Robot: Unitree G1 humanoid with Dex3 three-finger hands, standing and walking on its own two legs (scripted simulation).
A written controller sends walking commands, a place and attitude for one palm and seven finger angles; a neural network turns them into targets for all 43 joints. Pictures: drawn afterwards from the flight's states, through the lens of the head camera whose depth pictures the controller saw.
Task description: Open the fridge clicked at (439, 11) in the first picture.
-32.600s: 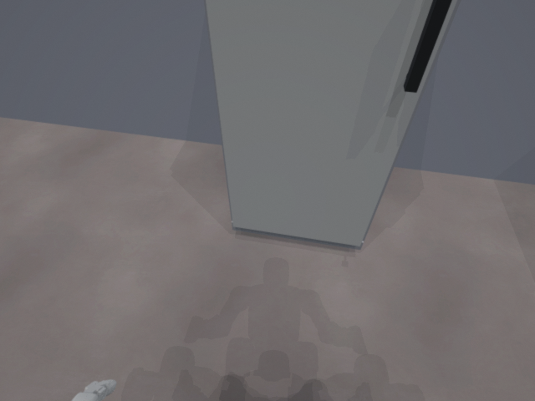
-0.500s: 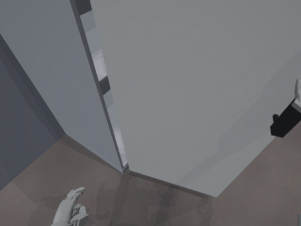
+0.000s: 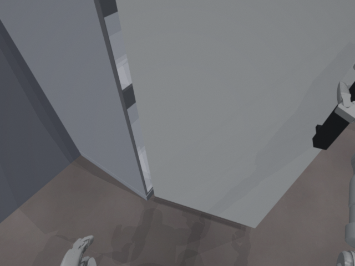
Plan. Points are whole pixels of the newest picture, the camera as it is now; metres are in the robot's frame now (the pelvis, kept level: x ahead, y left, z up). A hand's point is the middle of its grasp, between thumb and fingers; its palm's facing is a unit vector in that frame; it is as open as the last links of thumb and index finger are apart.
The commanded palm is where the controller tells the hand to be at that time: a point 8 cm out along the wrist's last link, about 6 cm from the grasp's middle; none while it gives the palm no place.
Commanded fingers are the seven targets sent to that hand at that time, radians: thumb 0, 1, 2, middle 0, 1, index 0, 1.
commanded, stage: stop walking and hold the door back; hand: right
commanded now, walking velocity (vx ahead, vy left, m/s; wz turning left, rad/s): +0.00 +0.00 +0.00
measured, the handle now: out of the picture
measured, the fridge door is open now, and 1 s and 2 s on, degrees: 74 71 70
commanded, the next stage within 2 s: loosen the grip on the handle in 0.24 s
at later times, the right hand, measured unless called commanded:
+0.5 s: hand (349, 92) +0.43 -0.26 +0.22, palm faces +0.31 +0.94 -0.16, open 7.5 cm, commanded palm +0.38 -0.29 +0.21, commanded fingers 0.00 0.19 -0.38 0.45 1.40 0.45 1.40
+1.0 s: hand (350, 94) +0.43 -0.26 +0.21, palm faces +0.36 +0.92 -0.17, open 14.5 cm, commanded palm +0.39 -0.30 +0.22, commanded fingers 0.00 0.55 -0.20 0.25 1.15 0.25 1.15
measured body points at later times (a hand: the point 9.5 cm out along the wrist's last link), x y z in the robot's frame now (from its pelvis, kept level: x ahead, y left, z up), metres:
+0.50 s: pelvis +0.00 +0.00 +0.00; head +0.00 -0.01 +0.45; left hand +0.12 +0.26 -0.09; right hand +0.41 -0.30 +0.23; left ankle +0.03 +0.12 -0.73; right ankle +0.06 -0.10 -0.74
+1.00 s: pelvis +0.06 +0.02 +0.00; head +0.08 +0.02 +0.44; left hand +0.21 +0.26 -0.10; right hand +0.41 -0.31 +0.22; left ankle +0.03 +0.12 -0.73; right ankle +0.06 -0.10 -0.73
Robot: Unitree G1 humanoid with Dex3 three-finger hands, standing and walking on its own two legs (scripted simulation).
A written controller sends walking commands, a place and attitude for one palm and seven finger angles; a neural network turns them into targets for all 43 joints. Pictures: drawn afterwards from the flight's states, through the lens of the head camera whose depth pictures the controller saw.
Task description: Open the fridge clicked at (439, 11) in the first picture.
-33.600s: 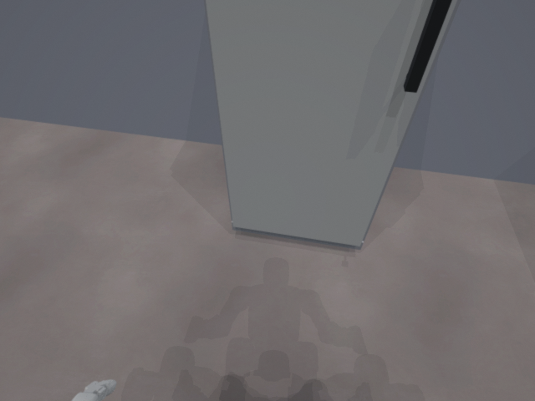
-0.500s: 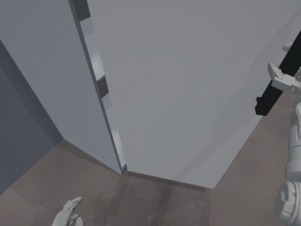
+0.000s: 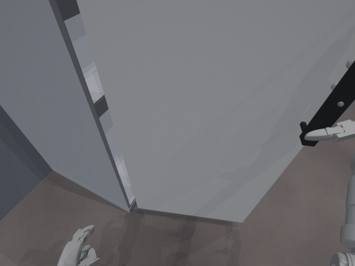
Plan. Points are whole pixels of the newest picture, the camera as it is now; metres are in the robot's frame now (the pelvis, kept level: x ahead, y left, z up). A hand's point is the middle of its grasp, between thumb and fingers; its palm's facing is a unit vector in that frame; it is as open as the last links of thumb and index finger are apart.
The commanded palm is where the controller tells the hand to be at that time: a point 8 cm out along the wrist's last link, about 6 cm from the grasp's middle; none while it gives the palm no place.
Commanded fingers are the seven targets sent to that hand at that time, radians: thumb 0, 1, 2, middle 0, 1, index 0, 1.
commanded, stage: slip the hand off the handle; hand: right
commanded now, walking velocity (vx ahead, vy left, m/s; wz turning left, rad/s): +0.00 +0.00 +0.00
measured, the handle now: (348, 75) +0.42 -0.29 +0.25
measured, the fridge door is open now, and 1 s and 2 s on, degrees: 71 70 70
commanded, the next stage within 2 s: draw the hand back to the body in 1.30 s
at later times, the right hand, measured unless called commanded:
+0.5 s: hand out of the picture +0.34 -0.34 +0.22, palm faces +0.37 +0.91 -0.19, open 14.7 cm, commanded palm +0.31 -0.38 +0.22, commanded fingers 0.00 0.55 -0.20 0.25 1.15 0.25 1.15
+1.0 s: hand out of the picture +0.29 -0.33 +0.22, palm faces +0.35 +0.92 -0.17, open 14.7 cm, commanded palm +0.24 -0.36 +0.22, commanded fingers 0.00 0.55 -0.20 0.25 1.15 0.25 1.15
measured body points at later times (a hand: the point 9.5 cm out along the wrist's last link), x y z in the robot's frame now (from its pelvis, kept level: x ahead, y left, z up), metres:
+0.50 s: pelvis -0.01 +0.00 +0.00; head +0.01 +0.00 +0.45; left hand +0.12 +0.27 -0.11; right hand +0.31 -0.39 +0.23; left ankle -0.03 +0.11 -0.73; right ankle +0.00 -0.12 -0.73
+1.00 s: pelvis -0.02 -0.03 +0.00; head -0.03 -0.03 +0.45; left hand +0.13 +0.20 -0.09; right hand +0.26 -0.38 +0.23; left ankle -0.03 +0.11 -0.73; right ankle +0.00 -0.12 -0.73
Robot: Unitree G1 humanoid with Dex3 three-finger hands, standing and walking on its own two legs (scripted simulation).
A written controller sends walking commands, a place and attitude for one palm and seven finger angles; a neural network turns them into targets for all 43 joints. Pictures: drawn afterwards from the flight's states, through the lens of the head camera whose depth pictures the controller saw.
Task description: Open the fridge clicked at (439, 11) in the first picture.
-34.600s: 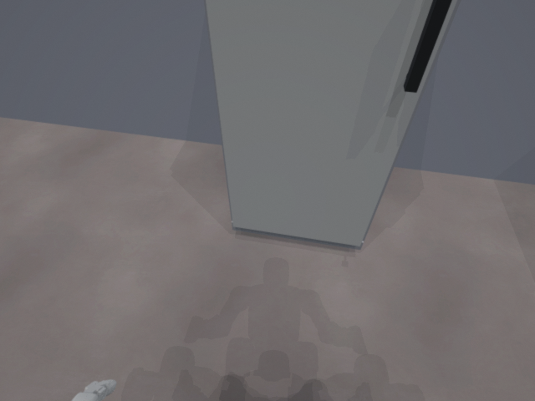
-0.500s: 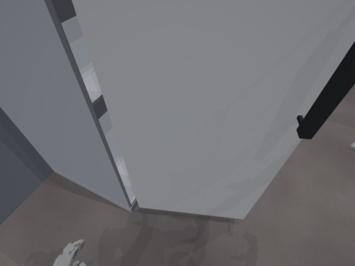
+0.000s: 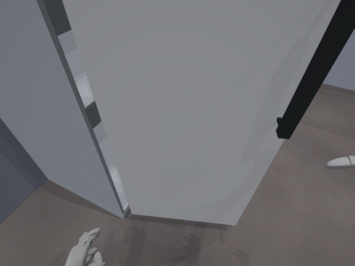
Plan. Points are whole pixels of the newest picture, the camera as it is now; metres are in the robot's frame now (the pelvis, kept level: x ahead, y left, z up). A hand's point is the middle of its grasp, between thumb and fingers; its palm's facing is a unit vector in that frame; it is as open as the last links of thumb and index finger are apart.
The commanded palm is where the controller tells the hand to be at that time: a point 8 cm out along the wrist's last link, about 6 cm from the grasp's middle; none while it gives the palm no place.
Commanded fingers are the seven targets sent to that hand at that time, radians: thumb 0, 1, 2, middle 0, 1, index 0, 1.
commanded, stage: slip the hand off the handle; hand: right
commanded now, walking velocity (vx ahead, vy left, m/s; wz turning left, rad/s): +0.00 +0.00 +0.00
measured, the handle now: (310, 70) +0.45 -0.25 +0.25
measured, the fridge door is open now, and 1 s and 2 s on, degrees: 70 70 70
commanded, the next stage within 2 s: draw the hand back to the body in 0.30 s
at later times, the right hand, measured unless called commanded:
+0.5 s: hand out of the picture +0.26 -0.27 +0.23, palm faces +0.36 +0.92 -0.11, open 14.7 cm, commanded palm +0.21 -0.31 +0.22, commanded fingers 0.00 0.55 -0.20 0.25 1.15 0.25 1.15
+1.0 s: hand (346, 182) +0.23 -0.26 +0.18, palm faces +0.40 +0.89 -0.20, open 14.3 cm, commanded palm +0.17 -0.29 +0.21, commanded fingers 0.00 0.19 -0.38 0.24 0.94 0.24 0.94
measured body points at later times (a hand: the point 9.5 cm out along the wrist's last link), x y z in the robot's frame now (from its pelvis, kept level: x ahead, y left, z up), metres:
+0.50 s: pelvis +0.01 +0.03 +0.01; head -0.02 +0.04 +0.46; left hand +0.20 +0.25 -0.07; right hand +0.24 -0.32 +0.23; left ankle -0.01 +0.14 -0.73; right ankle +0.03 -0.08 -0.73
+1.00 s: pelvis +0.00 +0.05 +0.01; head -0.03 +0.07 +0.45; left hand +0.22 +0.27 -0.05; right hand +0.20 -0.30 +0.19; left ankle -0.01 +0.14 -0.73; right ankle +0.03 -0.08 -0.73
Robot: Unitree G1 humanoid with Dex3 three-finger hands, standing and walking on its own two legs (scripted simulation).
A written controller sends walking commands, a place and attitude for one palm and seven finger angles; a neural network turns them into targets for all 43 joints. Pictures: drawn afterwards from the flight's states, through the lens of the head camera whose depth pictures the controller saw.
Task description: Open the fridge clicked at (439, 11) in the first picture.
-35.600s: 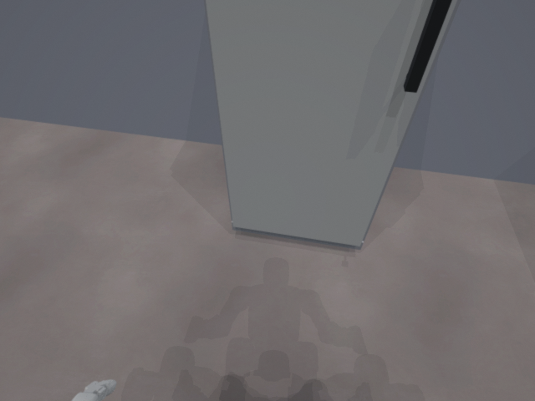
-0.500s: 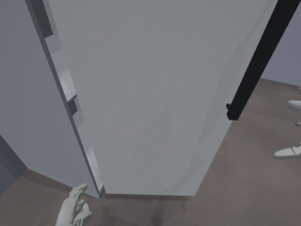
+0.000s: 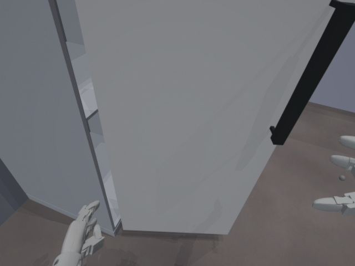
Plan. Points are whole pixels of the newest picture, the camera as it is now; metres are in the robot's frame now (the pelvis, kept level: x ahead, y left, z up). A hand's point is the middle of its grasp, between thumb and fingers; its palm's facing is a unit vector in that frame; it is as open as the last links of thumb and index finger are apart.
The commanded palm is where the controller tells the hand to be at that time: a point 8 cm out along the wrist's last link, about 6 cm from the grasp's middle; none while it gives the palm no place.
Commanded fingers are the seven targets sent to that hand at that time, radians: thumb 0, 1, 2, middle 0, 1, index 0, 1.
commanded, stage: draw the hand back to the body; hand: right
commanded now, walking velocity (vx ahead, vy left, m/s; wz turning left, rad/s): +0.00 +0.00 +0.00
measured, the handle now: (301, 83) +0.46 -0.28 +0.25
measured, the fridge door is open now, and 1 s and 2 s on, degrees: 70 70 70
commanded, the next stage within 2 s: step back with the hand held close in 1.00 s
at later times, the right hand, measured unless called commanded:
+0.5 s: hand (341, 183) +0.23 -0.29 +0.17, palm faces +0.43 +0.83 -0.36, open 10.0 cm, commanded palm +0.18 -0.33 +0.18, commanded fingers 0.00 -0.72 -0.81 0.21 0.41 0.21 0.41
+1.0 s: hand (344, 190) +0.22 -0.29 +0.17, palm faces +0.45 +0.81 -0.37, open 7.4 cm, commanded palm +0.16 -0.32 +0.18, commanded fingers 0.00 -0.90 -0.90 0.20 0.30 0.20 0.30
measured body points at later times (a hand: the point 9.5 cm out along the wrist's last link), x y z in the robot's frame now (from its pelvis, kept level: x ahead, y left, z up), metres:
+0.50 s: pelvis +0.02 -0.03 +0.01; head -0.01 -0.02 +0.46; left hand +0.20 +0.19 -0.07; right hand +0.20 -0.33 +0.19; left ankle -0.01 +0.09 -0.73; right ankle +0.03 -0.13 -0.73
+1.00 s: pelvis +0.02 -0.03 +0.01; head -0.01 -0.01 +0.46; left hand +0.21 +0.19 -0.07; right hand +0.19 -0.33 +0.19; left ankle -0.01 +0.09 -0.73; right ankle +0.03 -0.13 -0.73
